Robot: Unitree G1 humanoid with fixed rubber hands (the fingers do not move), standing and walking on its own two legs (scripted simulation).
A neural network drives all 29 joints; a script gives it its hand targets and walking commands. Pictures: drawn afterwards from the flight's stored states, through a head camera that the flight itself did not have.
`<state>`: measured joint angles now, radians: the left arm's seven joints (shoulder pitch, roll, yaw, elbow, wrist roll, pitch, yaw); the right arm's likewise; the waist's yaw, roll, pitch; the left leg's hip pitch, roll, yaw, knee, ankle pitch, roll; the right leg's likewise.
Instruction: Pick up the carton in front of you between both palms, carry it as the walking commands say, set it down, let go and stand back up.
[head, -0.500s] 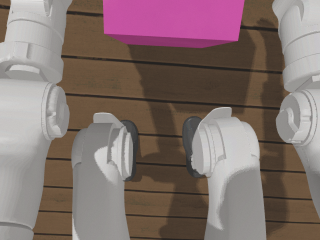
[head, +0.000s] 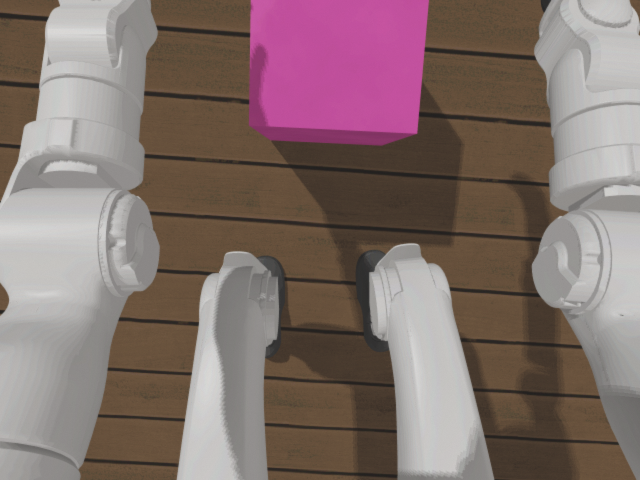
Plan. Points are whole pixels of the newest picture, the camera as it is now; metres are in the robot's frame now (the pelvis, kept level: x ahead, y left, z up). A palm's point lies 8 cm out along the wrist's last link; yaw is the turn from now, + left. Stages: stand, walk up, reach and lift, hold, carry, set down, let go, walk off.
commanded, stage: set down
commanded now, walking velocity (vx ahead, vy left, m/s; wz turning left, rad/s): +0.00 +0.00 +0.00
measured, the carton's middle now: (332, 70) +0.55 -0.03 -0.36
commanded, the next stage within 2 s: let go in 0.44 s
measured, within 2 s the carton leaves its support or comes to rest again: neither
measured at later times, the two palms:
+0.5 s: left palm out of the picture +0.58 +0.17 +0.05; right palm out of the picture +0.55 -0.23 +0.05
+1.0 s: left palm out of the picture +0.43 +0.20 +0.14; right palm out of the picture +0.41 -0.24 +0.15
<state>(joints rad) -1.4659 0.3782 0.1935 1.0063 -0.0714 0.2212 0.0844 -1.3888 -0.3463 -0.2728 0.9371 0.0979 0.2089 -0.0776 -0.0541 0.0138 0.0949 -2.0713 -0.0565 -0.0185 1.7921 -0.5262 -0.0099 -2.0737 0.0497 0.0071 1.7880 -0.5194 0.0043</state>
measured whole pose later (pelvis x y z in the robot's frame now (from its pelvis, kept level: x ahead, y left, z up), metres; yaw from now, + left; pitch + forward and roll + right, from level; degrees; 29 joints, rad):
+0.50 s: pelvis +0.02 +0.00 +0.14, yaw +0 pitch +48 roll +0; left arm -1.30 0.32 0.29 0.96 0.03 0.20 0.02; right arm -1.22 -0.29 -0.35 0.89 0.00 0.19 -0.01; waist -0.05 0.02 -0.03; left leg -1.67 -0.05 -0.03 1.20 -0.35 -0.01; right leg -1.68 0.04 0.03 1.20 -0.35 0.00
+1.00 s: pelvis +0.08 -0.01 +0.25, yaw +0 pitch +31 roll +0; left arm -0.43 0.17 0.20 0.64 0.08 0.07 0.00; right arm -0.40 -0.20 -0.20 0.63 -0.04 0.06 0.08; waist -0.04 -0.01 -0.08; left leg -1.00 -0.03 -0.05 0.73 -0.27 -0.01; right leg -1.01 0.04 0.03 0.74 -0.28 -0.02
